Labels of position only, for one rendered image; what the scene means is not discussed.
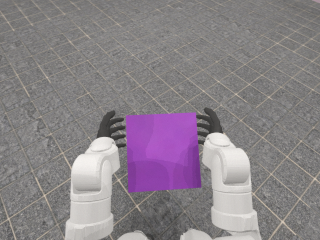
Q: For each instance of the carton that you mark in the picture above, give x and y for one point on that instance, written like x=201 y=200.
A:
x=162 y=152

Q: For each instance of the robot right hand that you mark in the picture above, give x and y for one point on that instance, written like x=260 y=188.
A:
x=214 y=122

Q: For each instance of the left robot shin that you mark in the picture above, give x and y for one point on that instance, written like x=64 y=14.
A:
x=137 y=231

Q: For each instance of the right robot thigh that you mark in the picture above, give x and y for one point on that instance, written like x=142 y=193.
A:
x=195 y=235

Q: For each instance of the right robot forearm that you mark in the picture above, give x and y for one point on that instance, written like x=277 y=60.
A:
x=232 y=208

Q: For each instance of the left robot forearm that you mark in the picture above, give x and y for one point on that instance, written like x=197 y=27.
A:
x=91 y=190

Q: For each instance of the robot left hand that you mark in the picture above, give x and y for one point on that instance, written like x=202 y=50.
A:
x=106 y=131

